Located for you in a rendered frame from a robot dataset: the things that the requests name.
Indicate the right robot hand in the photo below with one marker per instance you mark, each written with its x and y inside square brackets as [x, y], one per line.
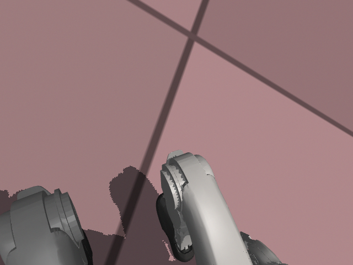
[258, 252]

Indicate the right robot foot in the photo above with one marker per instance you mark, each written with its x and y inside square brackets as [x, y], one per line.
[167, 226]

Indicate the left robot foot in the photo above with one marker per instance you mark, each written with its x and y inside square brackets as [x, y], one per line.
[87, 249]

